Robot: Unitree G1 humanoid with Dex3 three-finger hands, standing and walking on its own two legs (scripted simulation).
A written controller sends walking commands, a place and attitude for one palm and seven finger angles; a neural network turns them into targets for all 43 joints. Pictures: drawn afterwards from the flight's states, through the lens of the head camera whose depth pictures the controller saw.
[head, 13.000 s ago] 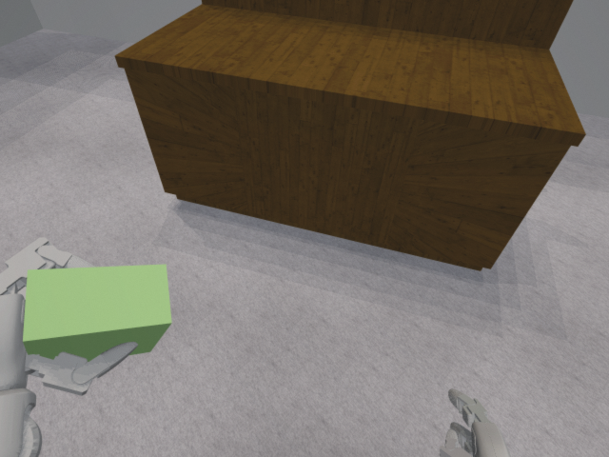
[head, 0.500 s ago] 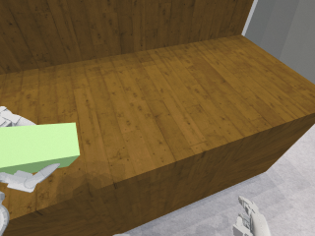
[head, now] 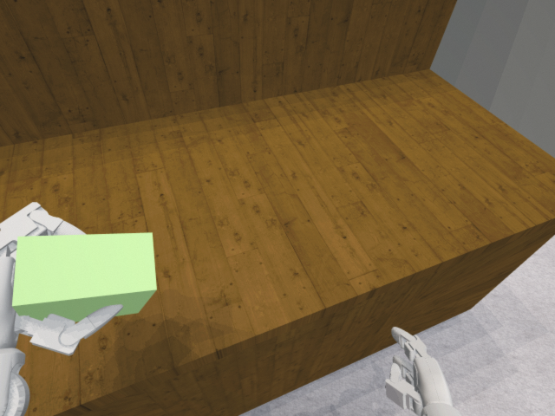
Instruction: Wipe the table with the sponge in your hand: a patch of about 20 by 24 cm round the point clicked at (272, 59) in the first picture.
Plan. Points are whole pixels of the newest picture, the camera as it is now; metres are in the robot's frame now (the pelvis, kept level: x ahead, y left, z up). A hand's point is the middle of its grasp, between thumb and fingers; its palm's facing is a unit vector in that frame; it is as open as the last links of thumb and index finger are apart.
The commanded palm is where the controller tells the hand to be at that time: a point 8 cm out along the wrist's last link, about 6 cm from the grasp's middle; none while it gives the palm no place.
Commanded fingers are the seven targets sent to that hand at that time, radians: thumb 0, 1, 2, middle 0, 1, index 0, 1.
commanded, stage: come to a stop and stand still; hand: left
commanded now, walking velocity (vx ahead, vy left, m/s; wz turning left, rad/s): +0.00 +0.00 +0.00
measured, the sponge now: (107, 280) +0.23 +0.21 +0.15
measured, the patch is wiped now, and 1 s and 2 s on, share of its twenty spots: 0.00 0.00 0.00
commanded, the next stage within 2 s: look again from close up in 0.84 s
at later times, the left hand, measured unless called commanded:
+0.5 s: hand (31, 287) +0.20 +0.27 +0.16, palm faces +0.40 -0.83 -0.38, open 9.8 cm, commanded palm +0.15 +0.29 +0.17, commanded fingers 0.00 0.10 1.30 -1.20 -1.60 -1.20 -1.60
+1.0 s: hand (17, 283) +0.21 +0.29 +0.15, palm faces +0.39 -0.85 -0.36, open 9.8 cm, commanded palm +0.15 +0.32 +0.17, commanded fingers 0.00 0.10 1.30 -1.20 -1.60 -1.20 -1.60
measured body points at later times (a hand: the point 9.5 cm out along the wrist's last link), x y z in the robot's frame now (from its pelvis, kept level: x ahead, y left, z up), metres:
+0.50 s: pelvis -0.01 +0.01 +0.00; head +0.01 +0.03 +0.45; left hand +0.18 +0.31 +0.18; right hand +0.16 -0.22 -0.08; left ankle +0.02 +0.10 -0.74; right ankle +0.01 -0.10 -0.74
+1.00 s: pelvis +0.00 +0.04 +0.00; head +0.02 +0.07 +0.45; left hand +0.18 +0.33 +0.17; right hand +0.19 -0.18 -0.06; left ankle +0.02 +0.10 -0.74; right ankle +0.01 -0.10 -0.74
